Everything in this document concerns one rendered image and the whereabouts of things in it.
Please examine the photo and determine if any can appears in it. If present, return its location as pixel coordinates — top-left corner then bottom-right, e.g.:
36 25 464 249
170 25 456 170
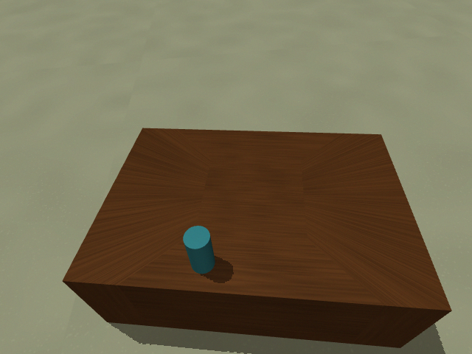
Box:
183 226 215 274

